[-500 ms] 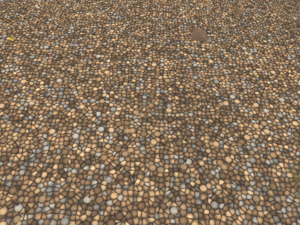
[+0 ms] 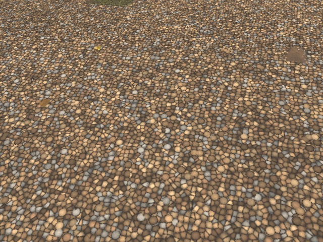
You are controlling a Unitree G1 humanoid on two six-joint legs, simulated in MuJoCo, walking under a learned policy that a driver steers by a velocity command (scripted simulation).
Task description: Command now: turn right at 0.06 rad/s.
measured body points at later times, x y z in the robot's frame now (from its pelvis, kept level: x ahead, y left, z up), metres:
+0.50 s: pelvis -0.02 -0.02 -0.01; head +0.00 -0.04 +0.44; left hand +0.17 +0.22 -0.12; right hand -0.03 -0.31 -0.14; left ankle -0.05 +0.12 -0.75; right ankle -0.05 -0.11 -0.74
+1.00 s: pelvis +0.18 -0.12 -0.03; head +0.21 -0.14 +0.42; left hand +0.26 +0.14 -0.16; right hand +0.26 -0.42 -0.13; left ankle +0.34 -0.12 -0.74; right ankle -0.04 -0.11 -0.74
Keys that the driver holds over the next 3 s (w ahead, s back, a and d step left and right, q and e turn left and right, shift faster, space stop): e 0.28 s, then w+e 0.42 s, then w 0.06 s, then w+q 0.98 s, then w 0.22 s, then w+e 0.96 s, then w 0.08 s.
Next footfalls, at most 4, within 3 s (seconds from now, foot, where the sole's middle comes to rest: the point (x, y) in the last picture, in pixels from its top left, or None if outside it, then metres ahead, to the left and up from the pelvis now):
0.14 left None -0.01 0.12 -0.78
0.52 right None -0.01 -0.12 -0.78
1.02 left None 0.38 -0.13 -0.78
1.54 right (276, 207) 0.62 -0.38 -0.78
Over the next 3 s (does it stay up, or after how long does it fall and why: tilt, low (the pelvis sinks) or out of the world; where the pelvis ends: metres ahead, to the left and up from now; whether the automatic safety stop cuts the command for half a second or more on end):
stays up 1.22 -0.29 -0.01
